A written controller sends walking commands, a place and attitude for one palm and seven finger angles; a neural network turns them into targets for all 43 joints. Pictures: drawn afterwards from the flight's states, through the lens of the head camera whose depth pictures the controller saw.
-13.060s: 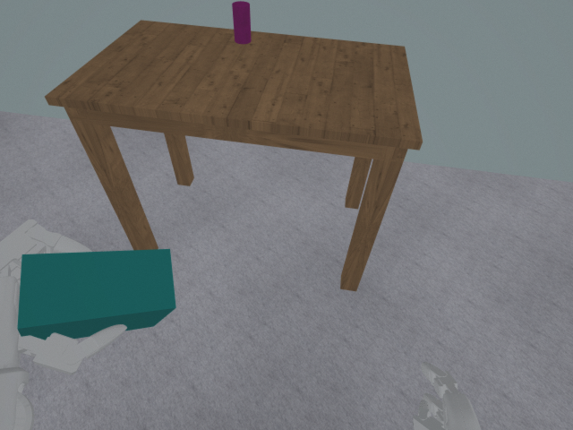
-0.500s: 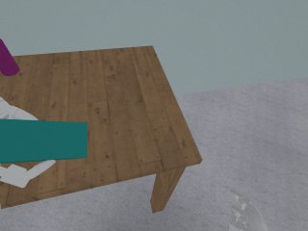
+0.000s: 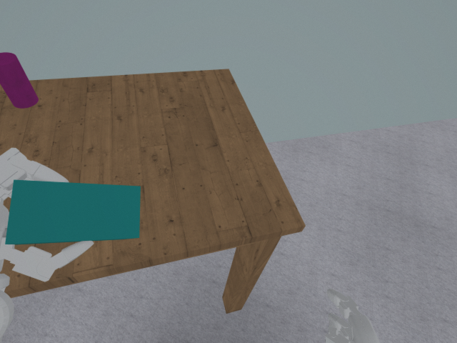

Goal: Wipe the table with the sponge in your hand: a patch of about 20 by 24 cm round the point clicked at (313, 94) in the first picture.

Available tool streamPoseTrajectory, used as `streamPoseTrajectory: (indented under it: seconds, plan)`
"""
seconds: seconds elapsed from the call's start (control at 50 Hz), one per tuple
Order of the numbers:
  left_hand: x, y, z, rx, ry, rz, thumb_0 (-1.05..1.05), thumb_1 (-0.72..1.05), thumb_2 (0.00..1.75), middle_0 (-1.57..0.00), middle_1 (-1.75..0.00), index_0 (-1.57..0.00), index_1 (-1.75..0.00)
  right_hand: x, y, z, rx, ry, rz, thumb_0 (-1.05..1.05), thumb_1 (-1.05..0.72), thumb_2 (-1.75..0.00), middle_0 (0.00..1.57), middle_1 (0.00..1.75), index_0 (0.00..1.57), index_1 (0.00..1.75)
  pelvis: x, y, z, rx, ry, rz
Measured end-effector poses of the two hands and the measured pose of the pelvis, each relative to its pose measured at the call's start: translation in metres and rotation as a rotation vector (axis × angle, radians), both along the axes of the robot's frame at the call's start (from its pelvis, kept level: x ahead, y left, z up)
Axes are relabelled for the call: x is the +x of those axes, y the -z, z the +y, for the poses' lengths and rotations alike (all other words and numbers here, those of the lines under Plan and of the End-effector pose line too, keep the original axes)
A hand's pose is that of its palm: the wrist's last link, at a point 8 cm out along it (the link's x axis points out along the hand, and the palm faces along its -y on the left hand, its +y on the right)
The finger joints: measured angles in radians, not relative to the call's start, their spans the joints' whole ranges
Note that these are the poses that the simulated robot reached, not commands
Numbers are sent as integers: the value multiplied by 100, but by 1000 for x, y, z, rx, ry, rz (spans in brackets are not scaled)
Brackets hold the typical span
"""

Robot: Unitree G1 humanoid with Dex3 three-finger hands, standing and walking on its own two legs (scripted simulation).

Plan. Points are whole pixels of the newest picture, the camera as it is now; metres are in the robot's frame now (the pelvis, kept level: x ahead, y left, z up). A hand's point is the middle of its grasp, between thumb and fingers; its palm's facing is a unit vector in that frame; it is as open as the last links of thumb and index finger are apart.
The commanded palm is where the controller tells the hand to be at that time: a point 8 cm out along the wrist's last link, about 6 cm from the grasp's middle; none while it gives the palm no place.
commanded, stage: come to a stop and stand still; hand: left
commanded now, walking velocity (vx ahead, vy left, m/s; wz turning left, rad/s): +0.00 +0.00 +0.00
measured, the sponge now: (96, 215) +0.24 +0.21 +0.14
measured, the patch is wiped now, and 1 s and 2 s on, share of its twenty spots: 0.00 0.00 0.00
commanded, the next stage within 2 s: look again from close up in 0.84 s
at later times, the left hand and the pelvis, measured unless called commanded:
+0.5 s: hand (77, 182) +0.27 +0.24 +0.16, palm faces +0.33 -0.86 -0.39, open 10.2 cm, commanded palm +0.21 +0.27 +0.18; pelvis +0.03 -0.01 +0.00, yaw -3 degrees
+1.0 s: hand (92, 183) +0.27 +0.22 +0.17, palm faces +0.32 -0.88 -0.35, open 10.2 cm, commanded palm +0.22 +0.26 +0.18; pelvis +0.04 -0.01 +0.01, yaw -4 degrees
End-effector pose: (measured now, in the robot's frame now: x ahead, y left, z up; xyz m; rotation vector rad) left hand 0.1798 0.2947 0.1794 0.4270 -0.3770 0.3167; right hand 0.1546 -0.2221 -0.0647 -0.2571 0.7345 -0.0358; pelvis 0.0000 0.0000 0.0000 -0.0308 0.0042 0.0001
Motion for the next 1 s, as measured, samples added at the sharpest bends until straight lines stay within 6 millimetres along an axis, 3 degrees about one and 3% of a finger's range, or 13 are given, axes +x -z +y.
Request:
streamPoseTrajectory:
  seconds: [0.06, 0.12, 0.18, 0.34, 0.42, 0.52, 0.68, 0.78, 1.0]
  plan:
    - [0, 3, 4, -6, -8, 20, -1, -51, 101, -71, -131, -74, -131, 0, -1, -1, 1, 17, -8, 1, -90, -90, 21, 30, 20, 30, 0, -1, 2, 1, 4, -1]
    - [12, -19, 20, 164, -26, -54, -1, -51, 101, -71, -130, -74, -131, 0, -1, 3, -30, -33, -11, 1, -91, -90, 20, 30, 20, 30, -5, 1, 1, -1, 14, 1]
    - [23, -24, 29, 113, -54, -93, -1, -51, 101, -71, -130, -74, -131, 0, -4, 7, 1, -10, -48, 1, -91, -90, 20, 30, 20, 30, -5, 0, 3, 4, 48, -6]
    - [39, 9, -26, 17, 122, 56, -1, -51, 101, -71, -130, -74, -131, -6, 0, 10, 70, 103, -84, 1, -90, -90, 20, 30, 20, 30, 12, -1, 10, 18, 89, -9]
    - [48, 12, -20, 52, 103, 71, -1, -51, 101, -71, -130, -74, -131, -8, 3, 4, 43, 114, -25, 1, -90, -90, 20, 30, 20, 30, 22, -2, 1, 14, 71, -4]
    - [57, 0, -9, 42, 30, 4, -1, -51, 101, -71, -130, -74, -131, 4, 1, -9, 0, 97, 4, 1, -90, -90, 21, 30, 20, 30, 34, -3, -6, 5, 58, 6]
    - [69, -1, -31, 4, 82, 13, -1, -51, 101, -71, -130, -74, -131, 43, -11, -23, -19, 107, -69, 1, -91, -90, 20, 30, 20, 30, 48, -4, -6, 3, 69, 8]
    - [71, 4, -29, 14, 74, 69, -1, -51, 102, -71, -130, -74, -131, 58, -20, -22, -13, 113, -110, 1, -91, -90, 20, 30, 20, 30, 49, -5, -9, 6, 70, 3]
    - [52, -2, -31, -12, 32, 59, -1, -51, 102, -71, -130, -74, -131, 51, -16, -14, 1, 84, -90, 1, -91, -90, 20, 30, 20, 30, 40, -7, -12, 6, 67, -13]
